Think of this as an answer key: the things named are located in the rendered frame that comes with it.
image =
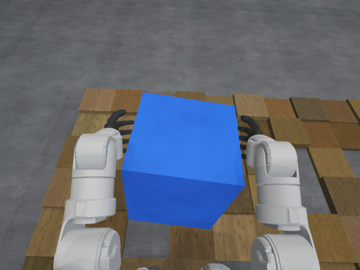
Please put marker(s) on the left robot upper arm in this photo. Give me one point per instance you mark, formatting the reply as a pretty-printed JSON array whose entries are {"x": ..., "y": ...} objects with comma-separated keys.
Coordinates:
[{"x": 89, "y": 249}]

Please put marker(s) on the carton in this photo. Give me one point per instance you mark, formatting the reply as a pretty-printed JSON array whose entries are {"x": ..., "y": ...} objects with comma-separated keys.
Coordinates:
[{"x": 183, "y": 163}]

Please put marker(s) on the left robot hand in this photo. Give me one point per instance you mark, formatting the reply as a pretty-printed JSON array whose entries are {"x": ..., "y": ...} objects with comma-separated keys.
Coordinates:
[{"x": 113, "y": 123}]

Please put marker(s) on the right robot upper arm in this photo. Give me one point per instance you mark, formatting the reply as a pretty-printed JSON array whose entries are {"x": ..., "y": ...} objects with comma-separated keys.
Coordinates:
[{"x": 282, "y": 252}]

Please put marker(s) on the right robot hand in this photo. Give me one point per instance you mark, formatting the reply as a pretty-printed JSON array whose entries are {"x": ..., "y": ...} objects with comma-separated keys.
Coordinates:
[{"x": 254, "y": 130}]

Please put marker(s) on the robot right forearm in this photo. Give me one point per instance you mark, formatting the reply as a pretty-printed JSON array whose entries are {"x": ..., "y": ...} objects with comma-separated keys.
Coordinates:
[{"x": 277, "y": 178}]

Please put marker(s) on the robot left forearm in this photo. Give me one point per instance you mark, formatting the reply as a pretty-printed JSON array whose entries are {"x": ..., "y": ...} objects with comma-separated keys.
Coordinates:
[{"x": 92, "y": 185}]

